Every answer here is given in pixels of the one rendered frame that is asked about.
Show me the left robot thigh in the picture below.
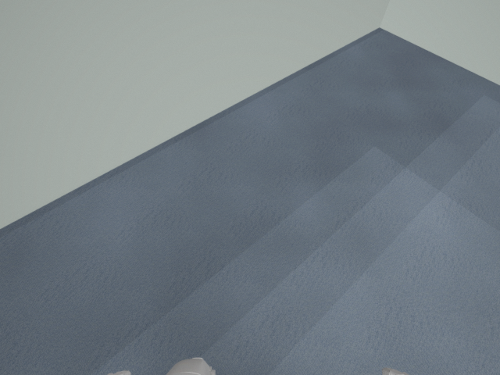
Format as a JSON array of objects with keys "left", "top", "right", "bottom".
[{"left": 167, "top": 359, "right": 216, "bottom": 375}]

